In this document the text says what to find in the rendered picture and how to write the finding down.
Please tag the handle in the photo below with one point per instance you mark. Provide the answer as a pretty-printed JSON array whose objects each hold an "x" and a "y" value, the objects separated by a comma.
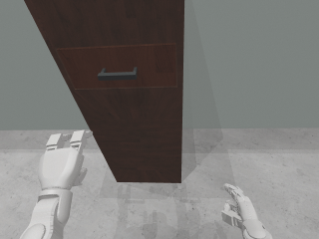
[{"x": 117, "y": 76}]

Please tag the robot left hand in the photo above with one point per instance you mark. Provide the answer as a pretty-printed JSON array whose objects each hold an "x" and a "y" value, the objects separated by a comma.
[{"x": 62, "y": 167}]

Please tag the right robot forearm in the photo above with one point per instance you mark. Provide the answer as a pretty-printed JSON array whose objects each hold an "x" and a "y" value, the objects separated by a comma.
[{"x": 254, "y": 229}]

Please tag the robot right hand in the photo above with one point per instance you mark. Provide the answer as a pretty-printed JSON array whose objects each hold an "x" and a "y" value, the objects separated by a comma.
[{"x": 236, "y": 213}]

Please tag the cabinet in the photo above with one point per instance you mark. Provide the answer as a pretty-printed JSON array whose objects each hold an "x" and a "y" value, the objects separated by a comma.
[{"x": 138, "y": 129}]

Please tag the drawer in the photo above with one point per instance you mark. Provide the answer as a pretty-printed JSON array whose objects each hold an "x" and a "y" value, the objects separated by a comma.
[{"x": 156, "y": 64}]

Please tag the left robot forearm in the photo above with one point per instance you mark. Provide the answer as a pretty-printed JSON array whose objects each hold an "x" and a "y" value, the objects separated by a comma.
[{"x": 50, "y": 215}]

